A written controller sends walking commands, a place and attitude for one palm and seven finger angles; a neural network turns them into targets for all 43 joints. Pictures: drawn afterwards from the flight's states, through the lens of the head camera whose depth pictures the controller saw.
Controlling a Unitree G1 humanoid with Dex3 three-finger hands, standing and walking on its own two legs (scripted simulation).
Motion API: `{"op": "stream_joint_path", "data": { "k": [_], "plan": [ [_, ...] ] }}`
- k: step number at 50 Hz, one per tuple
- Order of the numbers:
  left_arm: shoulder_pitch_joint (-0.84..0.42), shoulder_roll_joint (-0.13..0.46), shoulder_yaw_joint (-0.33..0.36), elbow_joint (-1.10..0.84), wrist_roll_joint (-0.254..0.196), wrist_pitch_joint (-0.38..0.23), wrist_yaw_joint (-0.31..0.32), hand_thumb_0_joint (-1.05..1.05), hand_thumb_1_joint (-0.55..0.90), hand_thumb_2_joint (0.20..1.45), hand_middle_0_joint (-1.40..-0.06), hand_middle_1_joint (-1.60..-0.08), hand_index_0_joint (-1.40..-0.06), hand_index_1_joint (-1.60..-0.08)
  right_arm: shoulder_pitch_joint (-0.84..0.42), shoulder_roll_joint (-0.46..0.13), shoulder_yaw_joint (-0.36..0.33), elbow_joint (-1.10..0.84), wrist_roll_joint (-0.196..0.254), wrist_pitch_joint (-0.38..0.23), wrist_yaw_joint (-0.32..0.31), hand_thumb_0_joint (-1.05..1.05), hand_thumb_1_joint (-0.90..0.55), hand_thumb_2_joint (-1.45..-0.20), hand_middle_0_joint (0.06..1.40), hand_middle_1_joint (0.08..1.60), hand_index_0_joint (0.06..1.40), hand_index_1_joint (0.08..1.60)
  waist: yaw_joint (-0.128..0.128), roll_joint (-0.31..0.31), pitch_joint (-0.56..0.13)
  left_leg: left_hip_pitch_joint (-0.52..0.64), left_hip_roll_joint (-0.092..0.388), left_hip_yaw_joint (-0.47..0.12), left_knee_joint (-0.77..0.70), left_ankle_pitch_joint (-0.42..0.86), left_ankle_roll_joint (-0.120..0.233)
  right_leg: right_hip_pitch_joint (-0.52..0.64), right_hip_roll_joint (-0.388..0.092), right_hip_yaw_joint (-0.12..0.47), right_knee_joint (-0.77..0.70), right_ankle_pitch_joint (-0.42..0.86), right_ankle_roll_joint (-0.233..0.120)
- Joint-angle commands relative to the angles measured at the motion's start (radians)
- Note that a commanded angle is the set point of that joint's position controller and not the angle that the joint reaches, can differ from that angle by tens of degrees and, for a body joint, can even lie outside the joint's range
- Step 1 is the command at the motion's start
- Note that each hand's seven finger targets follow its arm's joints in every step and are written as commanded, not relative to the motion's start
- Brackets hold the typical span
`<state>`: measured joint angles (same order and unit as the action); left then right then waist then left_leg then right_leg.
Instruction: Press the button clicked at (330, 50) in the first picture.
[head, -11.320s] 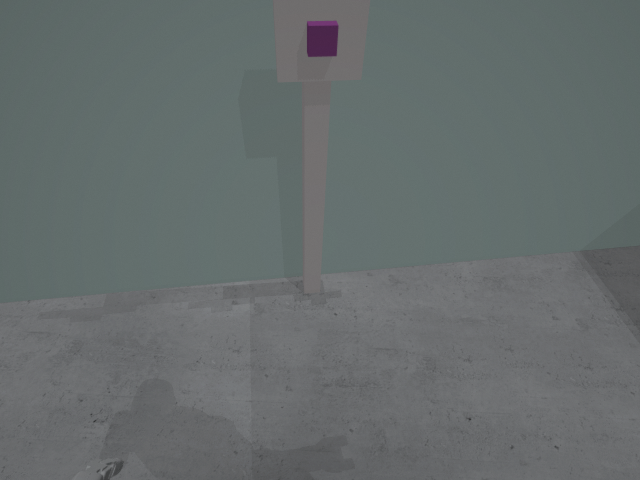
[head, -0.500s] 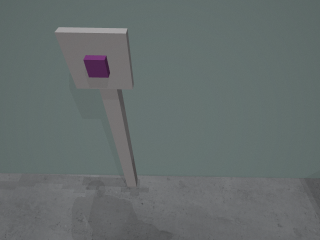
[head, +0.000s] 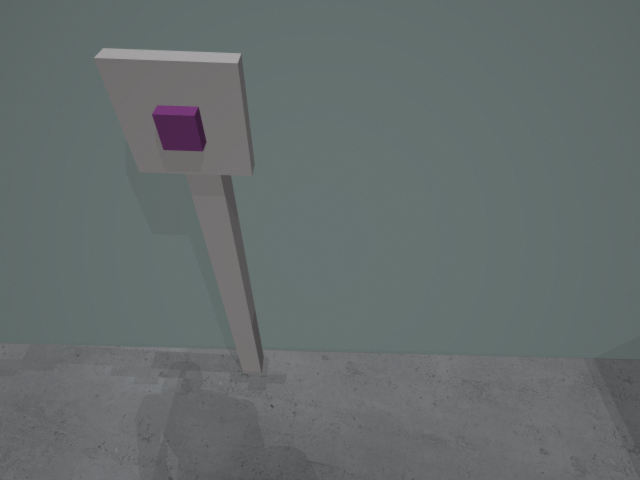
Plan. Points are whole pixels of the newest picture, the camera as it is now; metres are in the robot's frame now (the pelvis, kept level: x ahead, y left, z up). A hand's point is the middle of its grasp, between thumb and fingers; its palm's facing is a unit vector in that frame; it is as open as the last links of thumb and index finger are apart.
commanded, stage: come to a stop and stand still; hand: left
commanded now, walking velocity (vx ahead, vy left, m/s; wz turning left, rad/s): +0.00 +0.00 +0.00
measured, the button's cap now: (181, 127) +0.53 +0.23 +0.17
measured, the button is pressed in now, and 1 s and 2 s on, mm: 0 0 0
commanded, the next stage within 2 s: look again from close up in 0.20 s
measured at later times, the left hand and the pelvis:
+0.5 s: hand out of the picture +0.00 +0.18 -0.18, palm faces +0.01 -0.98 -0.18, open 7.4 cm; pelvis +0.02 +0.02 -0.01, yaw +0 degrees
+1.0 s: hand out of the picture +0.11 +0.21 -0.14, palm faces +0.14 -0.97 -0.22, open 7.3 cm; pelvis +0.03 +0.03 +0.00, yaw -1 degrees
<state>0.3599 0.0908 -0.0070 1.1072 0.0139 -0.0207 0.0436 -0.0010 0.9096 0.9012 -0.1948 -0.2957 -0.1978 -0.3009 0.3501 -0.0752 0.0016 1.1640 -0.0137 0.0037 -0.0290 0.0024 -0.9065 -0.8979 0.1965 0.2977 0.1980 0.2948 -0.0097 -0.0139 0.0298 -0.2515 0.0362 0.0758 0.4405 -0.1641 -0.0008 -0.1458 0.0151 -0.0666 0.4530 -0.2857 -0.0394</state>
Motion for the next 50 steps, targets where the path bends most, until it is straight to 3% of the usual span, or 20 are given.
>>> {"op": "stream_joint_path", "data": {
  "k": [1,14,15,16,17,18,19,21,25,29,34,43,45,46,47,48,49,50],
  "plan": [
    [0.116,0.072,0.014,-0.005,-0.003,-0.013,0.002,0.000,0.900,0.900,-0.200,-0.300,-0.200,-0.300,0.066,-0.080,-0.010,-0.028,0.000,-0.020,-0.003,0.000,-0.900,-0.900,0.200,0.300,0.200,0.300,0.014,0.015,0.070,0.024,0.062,-0.093,-0.074,0.008,0.023,-0.109,-0.119,0.123,-0.138,0.034,-0.019],
    [0.122,0.074,0.013,0.001,0.001,-0.014,0.003,0.000,0.900,0.900,-0.200,-0.300,-0.200,-0.300,0.044,-0.093,-0.010,-0.035,0.001,-0.022,-0.006,0.000,-0.900,-0.900,0.200,0.300,0.200,0.300,0.011,0.007,0.076,0.048,0.070,-0.098,-0.072,0.048,0.027,-0.100,-0.114,0.114,-0.136,0.084,-0.012],
    [0.164,0.126,0.012,0.018,0.018,-0.039,0.032,0.000,0.900,0.900,-0.200,-0.300,-0.200,-0.300,-0.117,-0.141,-0.012,-0.121,0.007,-0.037,0.007,0.000,-0.900,-0.900,0.200,0.300,0.200,0.300,0.065,-0.016,0.108,-0.044,0.054,-0.063,0.173,0.023,-0.002,-0.125,-0.181,0.225,-0.163,0.532,0.038],
    [0.080,0.161,0.015,-0.038,0.013,-0.044,0.026,0.000,0.900,0.900,-0.200,-0.300,-0.200,-0.300,-0.031,-0.091,-0.014,-0.146,0.004,-0.021,0.013,0.000,-0.900,-0.900,0.200,0.300,0.200,0.300,-0.033,-0.019,0.041,-0.040,0.029,-0.068,0.175,-0.151,0.006,-0.117,-0.229,0.217,-0.158,0.336,-0.013],
    [0.035,0.154,0.013,-0.060,0.008,-0.047,0.019,0.000,0.900,0.900,-0.200,-0.300,-0.200,-0.300,-0.003,-0.096,-0.014,-0.133,0.001,-0.014,0.017,0.000,-0.900,-0.900,0.200,0.300,0.200,0.300,-0.040,-0.019,0.021,-0.017,0.027,-0.061,0.175,-0.140,0.006,-0.143,-0.204,0.203,-0.161,0.141,-0.046],
    [0.016,0.149,0.016,-0.074,0.006,-0.049,0.017,0.000,0.900,0.900,-0.200,-0.300,-0.200,-0.300,0.027,-0.099,-0.013,-0.133,-0.001,-0.018,0.019,0.000,-0.900,-0.900,0.200,0.300,0.200,0.300,-0.053,0.006,-0.003,0.002,0.024,-0.068,0.141,-0.092,0.007,-0.141,-0.180,0.188,-0.134,0.097,-0.062],
    [0.006,0.148,0.021,-0.080,0.006,-0.049,0.016,0.000,0.900,0.900,-0.200,-0.300,-0.200,-0.300,0.041,-0.103,-0.012,-0.132,-0.004,-0.026,0.020,0.000,-0.900,-0.900,0.200,0.300,0.200,0.300,-0.047,0.053,-0.033,0.028,0.030,-0.069,0.108,-0.034,0.011,-0.119,-0.163,0.150,-0.088,0.137,-0.058],
    [0.026,0.132,0.016,-0.075,0.002,-0.034,0.013,0.000,0.900,0.900,-0.200,-0.300,-0.200,-0.300,0.030,-0.127,-0.010,-0.143,-0.002,-0.034,0.013,0.000,-0.900,-0.900,0.200,0.300,0.200,0.300,-0.021,0.088,-0.015,0.019,0.058,-0.106,0.059,0.045,0.031,-0.114,-0.112,0.118,-0.034,0.096,-0.034],
    [0.042,0.123,0.010,-0.066,0.002,-0.013,0.008,0.000,0.900,0.900,-0.200,-0.300,-0.200,-0.300,-0.002,-0.155,-0.008,-0.156,-0.001,-0.032,0.007,0.000,-0.900,-0.900,0.200,0.300,0.200,0.300,0.008,0.017,0.063,-0.048,0.072,-0.140,0.000,0.010,0.053,-0.100,-0.085,0.099,-0.030,0.027,-0.014],
    [0.030,0.138,0.011,-0.071,0.002,-0.005,0.006,0.000,0.900,0.900,-0.200,-0.300,-0.200,-0.300,-0.009,-0.170,-0.006,-0.146,-0.004,-0.033,0.006,0.000,-0.900,-0.900,0.200,0.300,0.200,0.300,0.015,0.046,0.053,-0.029,0.074,-0.147,-0.032,0.016,0.059,-0.082,-0.084,0.091,-0.024,0.032,-0.007],
    [0.004,0.159,0.013,-0.077,0.001,-0.001,0.004,0.000,0.900,0.900,-0.200,-0.300,-0.200,-0.300,-0.017,-0.181,-0.005,-0.135,-0.003,-0.034,0.006,0.000,-0.900,-0.900,0.200,0.300,0.200,0.300,0.016,0.012,0.043,0.000,0.072,-0.138,-0.040,0.061,0.058,-0.064,-0.092,0.088,-0.032,0.068,0.000],
    [-0.008,0.175,0.015,-0.063,-0.001,0.002,0.000,0.000,0.900,0.900,-0.200,-0.300,-0.200,-0.300,-0.038,-0.193,-0.006,-0.112,0.000,-0.035,0.003,0.000,-0.900,-0.900,0.200,0.300,0.200,0.300,0.017,0.022,0.009,0.061,0.074,-0.118,-0.041,0.128,0.053,-0.049,-0.105,0.095,-0.042,0.123,0.007],
    [-0.007,0.176,0.014,-0.057,0.000,0.000,0.001,0.000,0.900,0.900,-0.200,-0.300,-0.200,-0.300,-0.041,-0.194,-0.006,-0.105,0.000,-0.035,0.002,0.000,-0.900,-0.900,0.200,0.300,0.200,0.300,0.016,0.015,-0.006,0.078,0.074,-0.112,-0.028,0.171,0.053,-0.038,-0.108,0.097,-0.041,0.162,0.007],
    [0.046,0.175,0.012,-0.044,0.014,-0.019,0.037,0.000,0.900,0.900,-0.200,-0.300,-0.200,-0.300,-0.103,-0.222,-0.012,-0.170,0.010,-0.039,0.006,0.000,-0.900,-0.900,0.200,0.300,0.200,0.300,0.031,-0.020,0.045,0.029,0.089,-0.104,0.161,0.326,0.030,-0.094,-0.148,0.159,-0.075,0.456,0.024],
    [-0.672,0.458,0.203,-1.646,-0.172,-0.218,0.046,0.000,0.900,0.900,-0.228,-0.330,-0.228,-0.330,-0.069,-0.377,-0.062,-0.503,0.049,-0.186,-0.021,0.000,-0.900,-0.900,0.200,0.300,0.200,0.300,-0.081,0.182,-0.486,0.330,-0.016,-0.103,0.046,0.422,0.028,-0.065,-0.057,0.039,0.036,0.494,-0.001],
    [-0.185,0.379,0.167,-1.421,-0.095,-0.176,0.083,0.000,0.900,0.900,-0.255,-0.360,-0.255,-0.360,-0.130,-0.274,-0.017,-0.452,0.036,-0.291,-0.055,0.000,-0.900,-0.900,0.200,0.300,0.200,0.300,0.026,0.348,-0.502,0.486,0.059,-0.135,-0.006,0.558,0.020,-0.125,-0.022,0.015,0.152,0.230,-0.005],
    [0.097,0.140,0.019,-1.246,-0.126,-0.041,0.110,0.000,0.900,0.900,-0.282,-0.390,-0.282,-0.390,-0.154,-0.228,-0.026,-0.430,0.055,-0.314,-0.051,0.000,-0.900,-0.900,0.200,0.300,0.200,0.300,-0.013,0.297,-0.346,0.321,0.049,-0.146,-0.042,0.486,-0.021,-0.211,-0.017,-0.019,0.208,0.034,0.015],
    [0.081,0.028,-0.022,-1.204,-0.162,-0.027,0.092,0.000,0.900,0.900,-0.310,-0.420,-0.310,-0.420,-0.112,-0.231,-0.039,-0.414,0.063,-0.313,-0.043,0.000,-0.900,-0.900,0.200,0.300,0.200,0.300,-0.030,0.175,-0.178,0.220,0.041,-0.140,-0.025,0.418,-0.017,-0.260,-0.023,-0.022,0.196,-0.011,0.025]
  ]
}}
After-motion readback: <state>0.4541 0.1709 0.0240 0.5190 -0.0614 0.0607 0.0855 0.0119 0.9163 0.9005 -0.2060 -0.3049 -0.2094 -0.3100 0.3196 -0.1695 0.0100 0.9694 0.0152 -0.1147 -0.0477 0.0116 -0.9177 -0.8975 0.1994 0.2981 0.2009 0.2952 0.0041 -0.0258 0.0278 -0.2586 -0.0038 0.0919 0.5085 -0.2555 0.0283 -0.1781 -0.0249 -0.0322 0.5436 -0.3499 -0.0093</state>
